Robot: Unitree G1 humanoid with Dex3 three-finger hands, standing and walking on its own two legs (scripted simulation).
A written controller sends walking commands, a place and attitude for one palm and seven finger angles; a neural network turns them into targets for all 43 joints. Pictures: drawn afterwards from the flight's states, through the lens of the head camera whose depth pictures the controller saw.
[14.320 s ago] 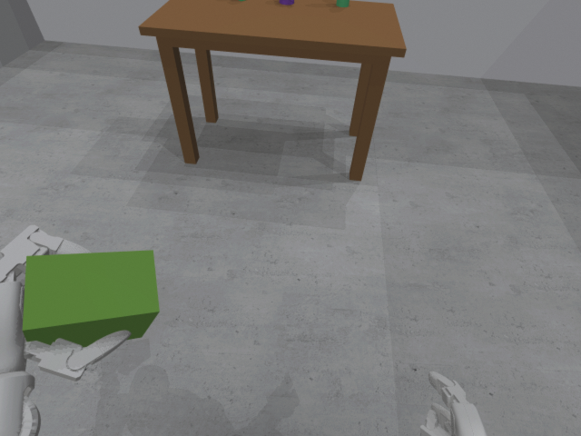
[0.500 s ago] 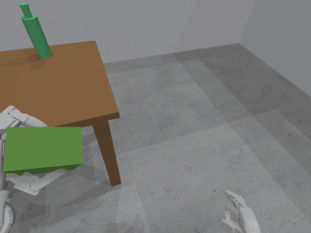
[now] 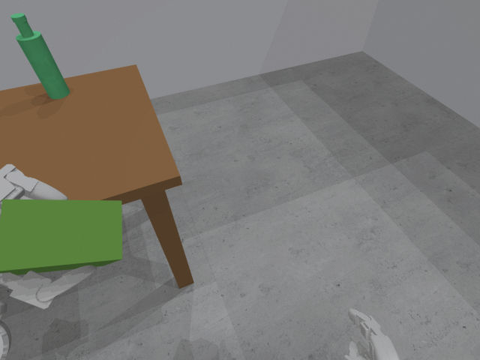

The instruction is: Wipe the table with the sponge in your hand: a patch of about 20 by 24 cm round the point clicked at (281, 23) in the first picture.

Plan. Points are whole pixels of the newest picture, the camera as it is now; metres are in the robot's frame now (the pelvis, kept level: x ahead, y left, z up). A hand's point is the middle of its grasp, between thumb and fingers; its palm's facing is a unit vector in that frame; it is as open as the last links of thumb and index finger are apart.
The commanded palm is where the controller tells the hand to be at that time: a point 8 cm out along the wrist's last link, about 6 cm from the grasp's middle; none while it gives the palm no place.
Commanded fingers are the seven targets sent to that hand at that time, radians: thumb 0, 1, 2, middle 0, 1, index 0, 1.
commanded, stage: shuffle to correct the standing spot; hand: left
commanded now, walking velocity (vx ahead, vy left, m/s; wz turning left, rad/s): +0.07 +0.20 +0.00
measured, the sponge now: (78, 238) +0.23 +0.20 +0.17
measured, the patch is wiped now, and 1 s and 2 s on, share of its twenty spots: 0.00 0.00 0.00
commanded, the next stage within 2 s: none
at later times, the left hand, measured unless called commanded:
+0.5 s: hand out of the picture +0.24 +0.35 +0.19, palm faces +0.41 -0.81 -0.42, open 10.7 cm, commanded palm +0.17 +0.38 +0.19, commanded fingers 0.00 0.10 1.30 -1.20 -1.60 -1.20 -1.60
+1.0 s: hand out of the picture +0.22 +0.47 +0.17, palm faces +0.39 -0.84 -0.38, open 10.7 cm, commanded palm +0.15 +0.51 +0.19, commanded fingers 0.00 0.10 1.30 -1.20 -1.60 -1.20 -1.60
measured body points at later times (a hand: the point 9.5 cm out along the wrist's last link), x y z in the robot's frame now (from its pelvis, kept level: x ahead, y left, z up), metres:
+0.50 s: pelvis +0.00 +0.10 +0.00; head +0.03 +0.12 +0.45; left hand +0.21 +0.40 +0.21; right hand +0.18 -0.13 -0.07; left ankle +0.04 +0.22 -0.72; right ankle -0.01 -0.04 -0.70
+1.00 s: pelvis -0.01 +0.23 +0.00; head +0.01 +0.25 +0.44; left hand +0.19 +0.51 +0.19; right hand +0.15 -0.02 -0.08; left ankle +0.03 +0.36 -0.72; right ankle -0.02 +0.08 -0.70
